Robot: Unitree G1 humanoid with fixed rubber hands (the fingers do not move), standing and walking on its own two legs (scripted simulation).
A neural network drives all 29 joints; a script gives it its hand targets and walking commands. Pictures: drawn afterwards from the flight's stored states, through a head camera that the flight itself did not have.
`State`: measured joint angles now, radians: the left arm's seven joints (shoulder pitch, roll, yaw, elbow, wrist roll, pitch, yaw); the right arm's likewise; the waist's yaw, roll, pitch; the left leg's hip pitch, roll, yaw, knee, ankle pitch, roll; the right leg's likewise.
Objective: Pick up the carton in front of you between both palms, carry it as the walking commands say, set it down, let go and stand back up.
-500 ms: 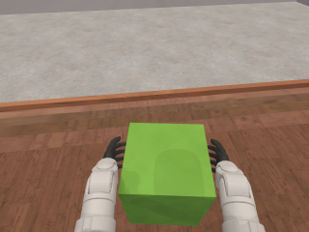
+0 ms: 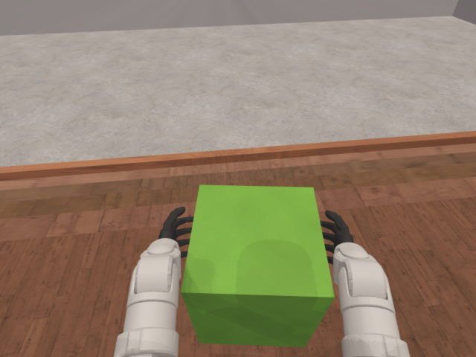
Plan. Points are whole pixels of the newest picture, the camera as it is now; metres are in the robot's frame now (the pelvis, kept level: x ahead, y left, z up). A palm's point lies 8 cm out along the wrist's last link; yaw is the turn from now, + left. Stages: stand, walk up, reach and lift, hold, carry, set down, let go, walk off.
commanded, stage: hold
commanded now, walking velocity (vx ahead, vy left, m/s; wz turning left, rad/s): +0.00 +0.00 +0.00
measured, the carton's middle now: (254, 268) +0.29 +0.00 -0.02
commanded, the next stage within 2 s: carry in 0.52 s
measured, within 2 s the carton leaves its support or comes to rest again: neither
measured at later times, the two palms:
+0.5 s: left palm (169, 245) +0.29 +0.15 +0.05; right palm (342, 250) +0.29 -0.15 +0.05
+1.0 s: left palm (172, 189) +0.40 +0.16 +0.08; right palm (326, 191) +0.40 -0.14 +0.08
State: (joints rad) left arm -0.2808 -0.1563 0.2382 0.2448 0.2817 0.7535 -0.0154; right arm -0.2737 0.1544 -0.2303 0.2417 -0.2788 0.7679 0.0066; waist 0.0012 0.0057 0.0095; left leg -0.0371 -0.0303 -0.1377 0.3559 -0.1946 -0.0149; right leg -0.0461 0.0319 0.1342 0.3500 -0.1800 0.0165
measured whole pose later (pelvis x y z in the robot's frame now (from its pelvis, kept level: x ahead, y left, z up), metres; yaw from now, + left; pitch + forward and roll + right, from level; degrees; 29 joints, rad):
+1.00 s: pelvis +0.15 +0.01 -0.01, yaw +2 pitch +6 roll -1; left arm -0.10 -0.13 0.05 -0.33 0.09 1.13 0.11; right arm -0.06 0.13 -0.11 -0.38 -0.07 1.15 -0.11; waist -0.01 0.01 -0.18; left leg -0.37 0.06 0.07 0.87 -0.50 0.00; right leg -0.27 -0.02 -0.18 0.45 -0.29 -0.03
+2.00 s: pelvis +0.75 +0.03 -0.01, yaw +3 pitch +4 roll +1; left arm -0.48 -0.09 0.21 -0.03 0.03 1.03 0.14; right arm -0.46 0.10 -0.23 -0.08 -0.08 1.06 -0.13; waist 0.05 -0.01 0.01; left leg -0.71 0.06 0.04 1.02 -0.25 0.05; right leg -0.27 0.02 -0.19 0.50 -0.32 -0.11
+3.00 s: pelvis +1.45 +0.03 -0.29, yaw +1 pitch +2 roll -1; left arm -0.41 -0.07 0.19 -0.02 -0.02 0.97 0.16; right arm -0.38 0.13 -0.22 -0.08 -0.07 0.99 -0.14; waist 0.03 0.03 -0.01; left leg -0.47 -0.05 0.11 0.56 0.11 0.11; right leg -0.34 0.07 -0.15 1.44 -0.71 -0.15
